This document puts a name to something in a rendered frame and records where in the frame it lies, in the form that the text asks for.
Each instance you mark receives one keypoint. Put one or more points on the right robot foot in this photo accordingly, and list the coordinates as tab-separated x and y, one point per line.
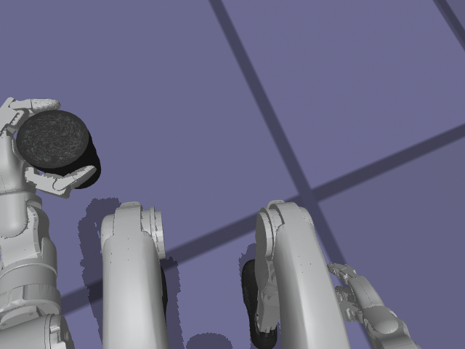
261	340

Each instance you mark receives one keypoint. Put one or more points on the left robot arm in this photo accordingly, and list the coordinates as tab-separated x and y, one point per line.
30	303

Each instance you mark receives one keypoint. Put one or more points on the cup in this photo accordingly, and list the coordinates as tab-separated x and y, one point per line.
58	142

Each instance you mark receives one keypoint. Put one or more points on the right robot hand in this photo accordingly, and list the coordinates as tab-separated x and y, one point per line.
356	299

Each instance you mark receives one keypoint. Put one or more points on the left robot hand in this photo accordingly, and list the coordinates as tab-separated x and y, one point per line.
16	174

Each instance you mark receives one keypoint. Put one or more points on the right robot arm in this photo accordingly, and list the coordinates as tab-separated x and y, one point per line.
385	330

